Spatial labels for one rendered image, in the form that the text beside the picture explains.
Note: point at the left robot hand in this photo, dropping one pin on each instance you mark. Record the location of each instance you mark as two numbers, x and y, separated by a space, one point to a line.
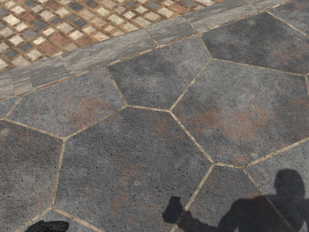
49 226

